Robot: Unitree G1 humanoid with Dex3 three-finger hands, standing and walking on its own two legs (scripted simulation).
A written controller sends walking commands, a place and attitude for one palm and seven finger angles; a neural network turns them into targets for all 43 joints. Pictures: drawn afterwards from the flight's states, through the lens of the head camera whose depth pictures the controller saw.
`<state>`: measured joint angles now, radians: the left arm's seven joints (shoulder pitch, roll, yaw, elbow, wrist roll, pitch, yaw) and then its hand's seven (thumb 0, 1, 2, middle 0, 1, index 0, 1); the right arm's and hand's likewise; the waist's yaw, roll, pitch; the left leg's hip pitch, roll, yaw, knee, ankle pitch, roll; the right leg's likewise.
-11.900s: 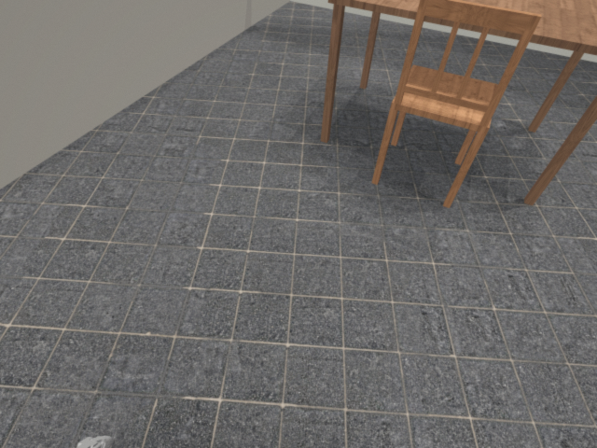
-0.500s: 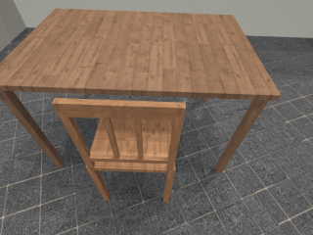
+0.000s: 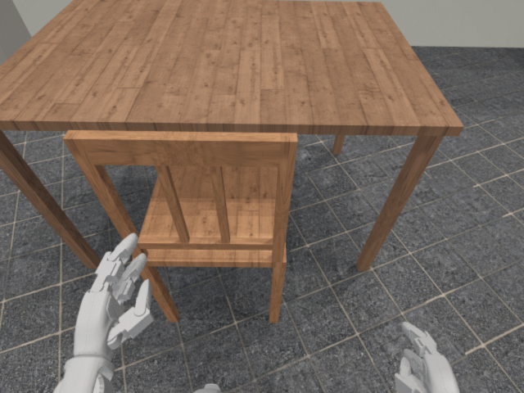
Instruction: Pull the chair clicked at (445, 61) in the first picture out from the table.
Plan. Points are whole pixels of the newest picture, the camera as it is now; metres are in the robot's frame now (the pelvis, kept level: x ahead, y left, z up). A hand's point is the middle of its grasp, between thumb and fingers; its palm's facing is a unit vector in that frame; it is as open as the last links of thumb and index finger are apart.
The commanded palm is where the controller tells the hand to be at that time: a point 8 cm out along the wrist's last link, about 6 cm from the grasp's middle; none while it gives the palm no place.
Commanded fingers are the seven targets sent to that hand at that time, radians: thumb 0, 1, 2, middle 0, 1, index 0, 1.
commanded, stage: raise the hand toward the chair's back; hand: left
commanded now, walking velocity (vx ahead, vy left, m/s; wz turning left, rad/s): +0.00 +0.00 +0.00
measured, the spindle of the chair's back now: (174, 206) +0.48 +0.20 -0.05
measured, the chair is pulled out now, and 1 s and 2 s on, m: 0.00 0.00 0.00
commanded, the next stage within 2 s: aim the fingers beside a spindle in 1.82 s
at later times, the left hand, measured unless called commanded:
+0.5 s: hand (134, 348) +0.20 +0.19 -0.01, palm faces +0.00 -1.00 -0.01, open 12.4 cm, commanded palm +0.17 +0.25 +0.00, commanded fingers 0.00 -0.03 0.50 -0.11 -0.15 -0.11 -0.15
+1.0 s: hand (104, 336) +0.21 +0.23 +0.01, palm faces +0.05 -1.00 -0.05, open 16.3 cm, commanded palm +0.19 +0.29 +0.01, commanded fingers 0.00 -0.50 0.30 -0.06 -0.08 -0.06 -0.08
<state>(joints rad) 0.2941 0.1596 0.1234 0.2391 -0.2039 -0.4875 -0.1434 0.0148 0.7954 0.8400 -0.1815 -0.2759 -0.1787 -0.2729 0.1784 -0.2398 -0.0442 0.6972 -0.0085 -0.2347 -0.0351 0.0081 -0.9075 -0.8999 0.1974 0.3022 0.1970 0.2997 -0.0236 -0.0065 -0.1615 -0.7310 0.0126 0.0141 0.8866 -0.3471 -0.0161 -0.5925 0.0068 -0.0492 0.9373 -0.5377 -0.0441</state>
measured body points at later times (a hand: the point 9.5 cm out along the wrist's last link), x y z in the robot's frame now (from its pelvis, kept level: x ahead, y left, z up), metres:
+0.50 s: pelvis -0.04 +0.01 -0.04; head +0.02 +0.02 +0.40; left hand +0.19 +0.25 -0.01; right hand +0.13 -0.21 -0.14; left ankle +0.05 +0.13 -0.69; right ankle -0.04 -0.09 -0.69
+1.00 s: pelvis -0.03 +0.04 -0.03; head +0.03 +0.07 +0.41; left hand +0.20 +0.29 +0.01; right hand +0.17 -0.19 -0.09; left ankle +0.05 +0.13 -0.69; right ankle -0.04 -0.09 -0.69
